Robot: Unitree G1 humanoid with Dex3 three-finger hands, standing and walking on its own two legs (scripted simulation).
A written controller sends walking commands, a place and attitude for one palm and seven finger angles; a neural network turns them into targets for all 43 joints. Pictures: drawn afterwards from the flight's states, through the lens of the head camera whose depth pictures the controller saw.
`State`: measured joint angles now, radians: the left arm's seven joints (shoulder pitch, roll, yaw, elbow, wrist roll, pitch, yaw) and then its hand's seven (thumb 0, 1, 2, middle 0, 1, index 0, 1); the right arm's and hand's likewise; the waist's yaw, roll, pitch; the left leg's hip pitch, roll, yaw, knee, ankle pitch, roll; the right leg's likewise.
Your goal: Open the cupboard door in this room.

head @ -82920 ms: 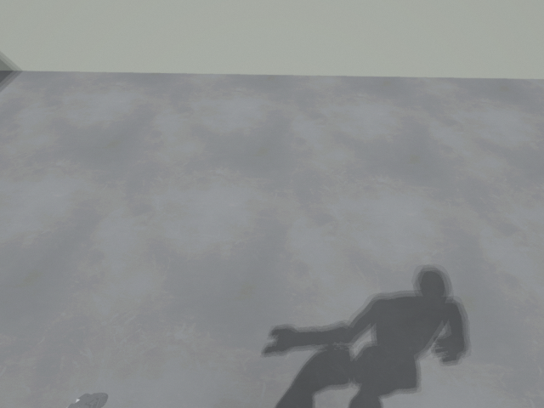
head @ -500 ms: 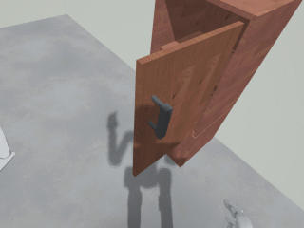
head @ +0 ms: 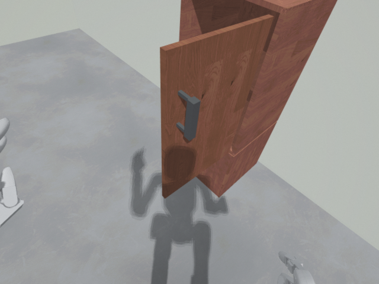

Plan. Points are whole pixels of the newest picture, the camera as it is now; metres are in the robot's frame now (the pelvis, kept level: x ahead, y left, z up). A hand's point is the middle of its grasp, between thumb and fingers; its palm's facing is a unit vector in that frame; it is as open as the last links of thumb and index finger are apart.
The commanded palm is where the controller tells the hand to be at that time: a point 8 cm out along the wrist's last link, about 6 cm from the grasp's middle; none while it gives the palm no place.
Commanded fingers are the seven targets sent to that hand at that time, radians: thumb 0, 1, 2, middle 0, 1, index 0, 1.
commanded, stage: stop stepping back and stand still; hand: left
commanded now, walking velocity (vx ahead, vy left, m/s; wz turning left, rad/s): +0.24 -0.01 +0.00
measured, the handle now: (186, 115) +0.49 +0.07 +0.09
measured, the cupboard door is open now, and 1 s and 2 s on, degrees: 88 88 88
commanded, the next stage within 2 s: let the arm hang, fingers relaxed in 0.78 s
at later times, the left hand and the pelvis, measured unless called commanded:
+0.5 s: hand out of the picture +0.10 +0.29 +0.17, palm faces +0.55 -0.75 -0.38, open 7.4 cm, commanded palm +0.04 +0.32 +0.18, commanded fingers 0.00 0.90 0.90 -0.20 -0.30 -0.20 -0.30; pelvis -0.07 +0.01 +0.01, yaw +4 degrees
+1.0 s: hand out of the picture +0.09 +0.32 -0.01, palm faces +0.27 -0.84 -0.47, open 7.4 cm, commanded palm none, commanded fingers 0.00 0.90 0.90 -0.20 -0.30 -0.20 -0.30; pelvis -0.08 +0.04 -0.01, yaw +7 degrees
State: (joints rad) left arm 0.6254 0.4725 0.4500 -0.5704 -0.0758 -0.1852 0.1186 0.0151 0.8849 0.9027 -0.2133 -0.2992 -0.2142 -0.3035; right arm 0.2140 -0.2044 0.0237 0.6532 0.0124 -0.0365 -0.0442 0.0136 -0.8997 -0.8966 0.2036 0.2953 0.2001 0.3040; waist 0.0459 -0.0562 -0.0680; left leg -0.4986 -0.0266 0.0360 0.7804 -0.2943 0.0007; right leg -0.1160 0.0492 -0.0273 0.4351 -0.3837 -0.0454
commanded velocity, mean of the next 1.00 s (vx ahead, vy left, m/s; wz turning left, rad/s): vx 0.07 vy -0.01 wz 0.00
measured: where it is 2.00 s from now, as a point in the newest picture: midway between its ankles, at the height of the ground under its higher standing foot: outside the picture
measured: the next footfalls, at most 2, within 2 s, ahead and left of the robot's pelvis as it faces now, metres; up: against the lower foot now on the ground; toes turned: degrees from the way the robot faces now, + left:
left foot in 0.04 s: +0.04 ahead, +0.10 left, +0.00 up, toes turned +3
left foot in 0.56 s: -0.02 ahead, +0.15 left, +0.00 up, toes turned +8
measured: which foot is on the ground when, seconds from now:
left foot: up 0.00-0.02, down 0.04-0.30, up 0.32-0.54, down 0.56-1.00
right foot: down 0.00-1.00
